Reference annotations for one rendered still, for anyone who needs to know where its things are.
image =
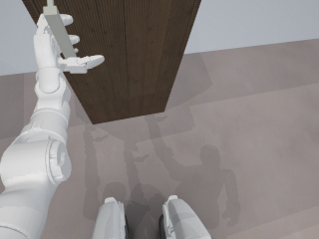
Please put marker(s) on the robot right shin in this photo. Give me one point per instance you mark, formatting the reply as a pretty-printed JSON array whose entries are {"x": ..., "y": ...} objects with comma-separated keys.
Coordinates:
[{"x": 169, "y": 232}]

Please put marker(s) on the robot left shin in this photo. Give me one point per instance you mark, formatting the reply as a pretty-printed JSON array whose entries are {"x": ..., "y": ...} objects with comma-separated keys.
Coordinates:
[{"x": 123, "y": 230}]

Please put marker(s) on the handle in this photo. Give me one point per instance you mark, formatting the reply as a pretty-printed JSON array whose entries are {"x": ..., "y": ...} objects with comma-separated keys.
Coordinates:
[{"x": 58, "y": 29}]

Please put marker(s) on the robot left upper arm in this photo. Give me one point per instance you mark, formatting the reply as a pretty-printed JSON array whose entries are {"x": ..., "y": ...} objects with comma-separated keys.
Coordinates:
[{"x": 31, "y": 172}]

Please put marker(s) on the cupboard door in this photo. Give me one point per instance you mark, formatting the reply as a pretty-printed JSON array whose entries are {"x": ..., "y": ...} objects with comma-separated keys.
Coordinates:
[{"x": 141, "y": 41}]

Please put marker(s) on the left robot hand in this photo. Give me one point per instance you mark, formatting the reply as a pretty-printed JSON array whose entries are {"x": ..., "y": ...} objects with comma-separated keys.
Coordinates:
[{"x": 47, "y": 50}]

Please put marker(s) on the left robot forearm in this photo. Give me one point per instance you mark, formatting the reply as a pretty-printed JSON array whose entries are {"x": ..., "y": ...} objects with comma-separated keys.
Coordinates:
[{"x": 50, "y": 118}]

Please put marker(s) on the robot shin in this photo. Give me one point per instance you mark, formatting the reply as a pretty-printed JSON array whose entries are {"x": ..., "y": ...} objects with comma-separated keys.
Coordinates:
[
  {"x": 123, "y": 230},
  {"x": 169, "y": 232}
]

